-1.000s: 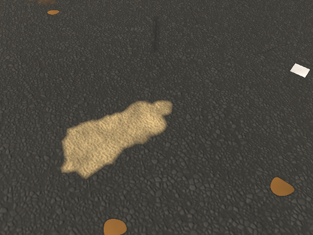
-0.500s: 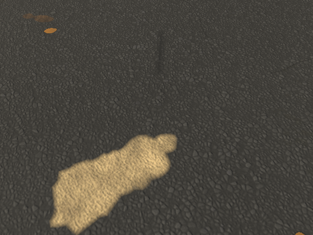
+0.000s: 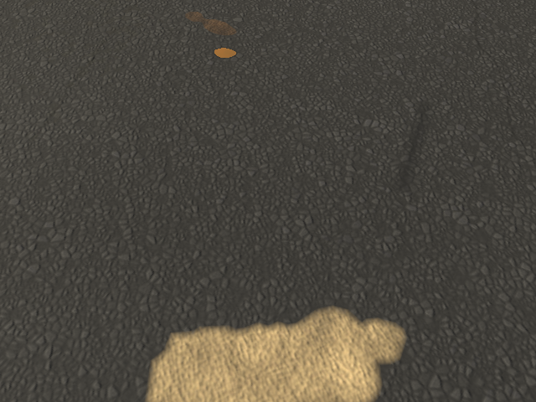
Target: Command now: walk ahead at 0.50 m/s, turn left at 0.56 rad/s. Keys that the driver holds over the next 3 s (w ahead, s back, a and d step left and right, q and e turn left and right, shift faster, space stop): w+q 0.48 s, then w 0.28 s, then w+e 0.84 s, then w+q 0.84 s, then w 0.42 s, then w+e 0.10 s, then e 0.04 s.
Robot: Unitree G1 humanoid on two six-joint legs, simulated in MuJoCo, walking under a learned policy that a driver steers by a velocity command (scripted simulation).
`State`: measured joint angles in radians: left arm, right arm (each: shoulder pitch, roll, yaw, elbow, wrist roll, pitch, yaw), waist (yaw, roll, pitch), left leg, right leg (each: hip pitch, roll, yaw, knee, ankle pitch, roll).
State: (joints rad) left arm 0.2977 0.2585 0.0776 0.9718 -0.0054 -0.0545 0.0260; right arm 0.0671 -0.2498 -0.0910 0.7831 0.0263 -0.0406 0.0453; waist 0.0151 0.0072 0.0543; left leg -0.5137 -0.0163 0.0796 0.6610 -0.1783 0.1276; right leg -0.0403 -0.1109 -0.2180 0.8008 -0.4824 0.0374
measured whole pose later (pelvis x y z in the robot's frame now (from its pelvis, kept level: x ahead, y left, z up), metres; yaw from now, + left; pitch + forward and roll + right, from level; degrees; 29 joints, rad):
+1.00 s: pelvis +0.52 +0.11 +0.01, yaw +19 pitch +3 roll -1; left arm 0.41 0.29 0.06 0.92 -0.02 -0.06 -0.01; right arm 0.02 -0.24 -0.04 0.65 0.00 -0.09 0.02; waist 0.09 -0.01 0.02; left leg -0.46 0.02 0.01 0.54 -0.13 0.03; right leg -0.15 -0.03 0.04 0.70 -0.46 0.01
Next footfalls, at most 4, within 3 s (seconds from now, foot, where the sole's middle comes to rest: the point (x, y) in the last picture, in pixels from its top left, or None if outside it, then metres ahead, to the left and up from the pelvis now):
0.46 right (314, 391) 0.47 -0.08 -0.75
0.96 left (177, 333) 0.61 0.26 -0.75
1.48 right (262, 228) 0.93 0.05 -0.75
2.02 left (200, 147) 1.25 0.27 -0.75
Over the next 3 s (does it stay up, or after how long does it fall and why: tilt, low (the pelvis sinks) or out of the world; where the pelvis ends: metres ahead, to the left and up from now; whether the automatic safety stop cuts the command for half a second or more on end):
stays up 1.61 0.30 0.01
